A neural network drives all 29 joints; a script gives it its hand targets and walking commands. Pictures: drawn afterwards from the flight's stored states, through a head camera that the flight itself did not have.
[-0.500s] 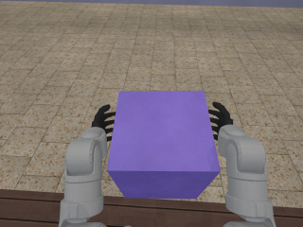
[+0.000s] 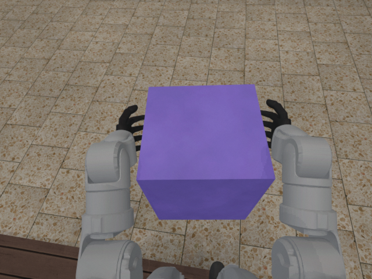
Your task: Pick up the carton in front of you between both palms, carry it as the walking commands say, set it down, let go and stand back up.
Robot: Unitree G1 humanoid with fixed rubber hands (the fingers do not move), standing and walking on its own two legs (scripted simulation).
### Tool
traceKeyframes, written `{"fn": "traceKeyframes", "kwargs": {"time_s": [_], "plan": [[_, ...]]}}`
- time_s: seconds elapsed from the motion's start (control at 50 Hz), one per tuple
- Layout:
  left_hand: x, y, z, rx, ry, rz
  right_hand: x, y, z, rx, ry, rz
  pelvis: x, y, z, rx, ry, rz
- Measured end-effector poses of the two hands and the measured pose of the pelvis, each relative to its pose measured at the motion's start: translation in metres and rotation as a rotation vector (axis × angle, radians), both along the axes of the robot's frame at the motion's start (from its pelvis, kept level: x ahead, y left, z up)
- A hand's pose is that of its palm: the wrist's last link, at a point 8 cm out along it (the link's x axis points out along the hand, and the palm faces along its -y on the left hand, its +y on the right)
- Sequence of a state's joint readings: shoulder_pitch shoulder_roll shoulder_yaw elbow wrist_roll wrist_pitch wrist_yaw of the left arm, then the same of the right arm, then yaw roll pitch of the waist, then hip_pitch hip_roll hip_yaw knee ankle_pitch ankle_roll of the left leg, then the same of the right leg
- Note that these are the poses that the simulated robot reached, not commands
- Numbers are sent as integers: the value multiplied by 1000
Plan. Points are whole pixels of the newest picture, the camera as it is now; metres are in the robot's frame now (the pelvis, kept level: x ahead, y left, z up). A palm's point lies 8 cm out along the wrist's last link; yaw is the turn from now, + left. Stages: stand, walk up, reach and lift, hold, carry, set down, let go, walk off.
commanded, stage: carry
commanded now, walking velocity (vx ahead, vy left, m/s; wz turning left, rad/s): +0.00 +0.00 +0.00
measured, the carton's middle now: (201, 159) +0.36 +0.01 +0.01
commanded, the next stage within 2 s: none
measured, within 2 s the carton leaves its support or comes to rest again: neither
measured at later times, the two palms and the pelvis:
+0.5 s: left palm (134, 74) +0.50 +0.16 +0.13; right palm (279, 74) +0.50 -0.14 +0.13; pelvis +0.13 +0.02 +0.03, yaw -1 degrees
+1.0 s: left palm (135, 76) +0.64 +0.21 +0.00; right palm (238, 72) +0.64 -0.09 +0.01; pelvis +0.28 +0.05 -0.13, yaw +0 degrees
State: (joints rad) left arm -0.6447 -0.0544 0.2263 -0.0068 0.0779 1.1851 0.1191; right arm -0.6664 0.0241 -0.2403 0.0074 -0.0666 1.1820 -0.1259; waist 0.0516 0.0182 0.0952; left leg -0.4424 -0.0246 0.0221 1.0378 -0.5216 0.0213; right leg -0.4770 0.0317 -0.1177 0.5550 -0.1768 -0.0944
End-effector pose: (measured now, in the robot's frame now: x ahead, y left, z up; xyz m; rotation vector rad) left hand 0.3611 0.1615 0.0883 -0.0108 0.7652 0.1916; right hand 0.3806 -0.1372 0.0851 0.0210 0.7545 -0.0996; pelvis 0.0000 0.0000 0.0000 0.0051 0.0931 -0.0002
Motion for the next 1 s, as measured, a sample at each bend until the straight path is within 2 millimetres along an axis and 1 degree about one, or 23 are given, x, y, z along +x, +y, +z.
{"fn": "traceKeyframes", "kwargs": {"time_s": [0.06,0.12,0.16,0.22,0.32,0.46,0.54,0.64,0.7,0.74,0.78,0.84,0.9,0.92,0.94,0.96,1.0], "plan": [[18,2,-2,-16,-3,12,20,2,-1,2,-3,-3,17,-1,5,5,12,0],[41,2,4,-30,-52,9,39,1,7,5,-51,-20,34,2,5,-2,18,-4],[57,1,8,-44,-87,-2,49,0,13,3,-85,-41,47,5,1,-11,17,-6],[75,-1,9,-64,-89,-18,60,-1,18,-7,-87,-65,65,8,3,1,18,-4],[99,-5,16,-50,-61,-44,77,-5,22,-8,-60,-79,91,13,10,-5,26,-9],[129,-5,39,-31,-72,-56,108,-5,42,-8,-72,-75,121,16,23,-10,33,-13],[145,-2,47,-29,-70,-52,125,-3,51,-13,-70,-65,139,16,28,-9,31,-7],[165,0,51,-24,-65,-43,150,-1,55,-21,-64,-45,163,14,29,-19,26,3],[175,8,45,-21,-63,-29,169,8,54,-34,-63,-16,177,14,24,-24,19,-4],[182,18,38,-16,-65,-15,183,18,50,-38,-67,7,189,15,14,-29,13,-9],[191,30,28,-10,-73,-1,199,30,42,-42,-75,28,203,18,-1,-37,4,-15],[213,44,7,0,-92,-2,221,44,18,-42,-95,34,227,27,-36,-60,-27,-14],[244,50,-24,-5,-121,-38,239,50,-12,-65,-124,11,259,39,-83,-97,-79,-5],[255,51,-36,-12,-129,-54,245,50,-23,-79,-131,1,268,42,-99,-91,-88,-3],[264,51,-49,-17,-127,-66,251,50,-34,-94,-129,-3,273,45,-112,-80,-88,-1],[271,51,-63,-19,-111,-76,255,51,-47,-108,-111,-6,274,47,-121,-66,-86,2],[276,51,-92,-20,-44,-91,259,50,-75,-111,-44,-13,277,53,-129,-63,-76,8]]}}
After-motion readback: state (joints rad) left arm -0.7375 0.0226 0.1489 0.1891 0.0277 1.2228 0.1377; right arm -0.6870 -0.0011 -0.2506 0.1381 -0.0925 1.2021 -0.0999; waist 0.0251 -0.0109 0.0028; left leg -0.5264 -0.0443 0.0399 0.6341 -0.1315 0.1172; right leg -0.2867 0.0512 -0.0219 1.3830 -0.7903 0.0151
